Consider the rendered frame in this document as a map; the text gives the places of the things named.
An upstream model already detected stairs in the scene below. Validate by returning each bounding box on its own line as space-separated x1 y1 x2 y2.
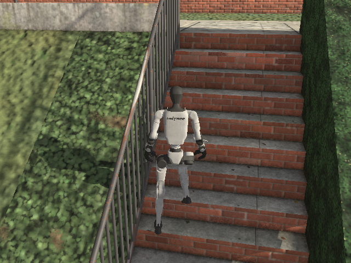
131 33 309 263

